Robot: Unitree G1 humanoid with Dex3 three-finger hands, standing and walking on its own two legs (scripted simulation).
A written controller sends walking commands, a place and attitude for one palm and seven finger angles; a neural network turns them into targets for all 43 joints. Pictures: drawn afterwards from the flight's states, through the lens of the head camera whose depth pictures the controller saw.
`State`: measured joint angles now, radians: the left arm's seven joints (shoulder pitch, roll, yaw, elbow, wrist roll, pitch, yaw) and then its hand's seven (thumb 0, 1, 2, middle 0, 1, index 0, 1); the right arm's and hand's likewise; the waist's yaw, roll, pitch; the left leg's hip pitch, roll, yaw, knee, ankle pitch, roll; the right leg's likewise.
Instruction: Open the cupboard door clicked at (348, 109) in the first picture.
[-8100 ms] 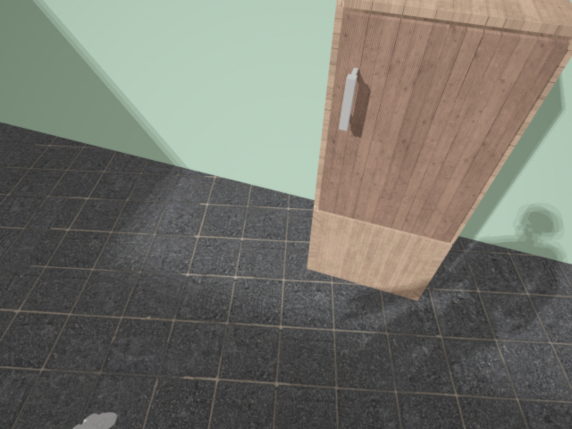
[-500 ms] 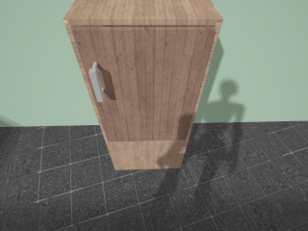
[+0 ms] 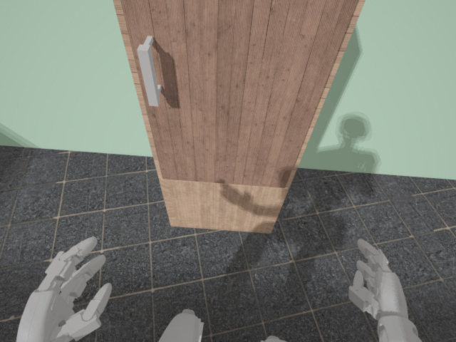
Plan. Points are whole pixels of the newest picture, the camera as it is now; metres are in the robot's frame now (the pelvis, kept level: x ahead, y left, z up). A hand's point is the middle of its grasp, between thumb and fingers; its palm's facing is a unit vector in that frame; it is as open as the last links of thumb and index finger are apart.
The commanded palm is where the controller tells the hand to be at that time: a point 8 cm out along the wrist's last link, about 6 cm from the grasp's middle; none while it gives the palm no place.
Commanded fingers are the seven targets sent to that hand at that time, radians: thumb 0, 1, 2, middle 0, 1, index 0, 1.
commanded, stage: raise the hand with hooked fingers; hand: left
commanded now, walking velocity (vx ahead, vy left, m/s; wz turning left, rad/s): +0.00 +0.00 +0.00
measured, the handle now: (151, 72) +0.58 +0.24 +0.13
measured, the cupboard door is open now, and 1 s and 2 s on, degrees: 0 0 0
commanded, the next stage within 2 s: move the hooked fingers beside the handle in 1.64 s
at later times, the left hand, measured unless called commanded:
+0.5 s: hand (63, 241) +0.23 +0.27 +0.08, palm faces +0.12 -0.99 -0.06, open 11.8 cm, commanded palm +0.20 +0.32 +0.09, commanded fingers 0.00 -0.24 0.41 -0.28 -1.03 -0.28 -1.03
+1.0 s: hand (42, 192) +0.28 +0.31 +0.13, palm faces +0.10 -0.99 -0.04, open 13.9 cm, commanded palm +0.25 +0.36 +0.14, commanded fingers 0.00 -0.50 0.30 -0.30 -1.20 -0.30 -1.20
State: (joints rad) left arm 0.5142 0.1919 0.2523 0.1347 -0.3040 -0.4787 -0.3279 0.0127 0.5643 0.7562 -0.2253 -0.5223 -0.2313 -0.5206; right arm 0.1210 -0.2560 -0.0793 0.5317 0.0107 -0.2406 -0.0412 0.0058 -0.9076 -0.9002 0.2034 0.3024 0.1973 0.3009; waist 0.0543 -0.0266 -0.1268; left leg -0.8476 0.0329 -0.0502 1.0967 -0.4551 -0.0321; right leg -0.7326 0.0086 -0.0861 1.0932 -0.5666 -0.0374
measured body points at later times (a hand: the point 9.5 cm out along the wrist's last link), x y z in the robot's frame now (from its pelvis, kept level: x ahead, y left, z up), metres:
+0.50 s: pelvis -0.01 +0.03 +0.02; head +0.03 +0.04 +0.47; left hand +0.21 +0.33 +0.09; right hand +0.11 -0.23 -0.07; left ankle +0.05 +0.14 -0.66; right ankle -0.01 -0.10 -0.66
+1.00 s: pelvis +0.00 +0.05 +0.04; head +0.03 +0.06 +0.49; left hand +0.27 +0.36 +0.13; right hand +0.18 -0.18 -0.02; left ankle +0.05 +0.14 -0.66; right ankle -0.01 -0.10 -0.66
